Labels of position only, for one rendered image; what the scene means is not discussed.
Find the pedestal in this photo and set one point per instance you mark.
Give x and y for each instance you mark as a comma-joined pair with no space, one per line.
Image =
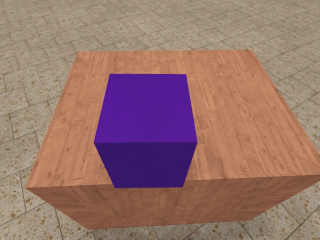
251,154

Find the carton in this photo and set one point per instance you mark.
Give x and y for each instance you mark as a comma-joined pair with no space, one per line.
146,135

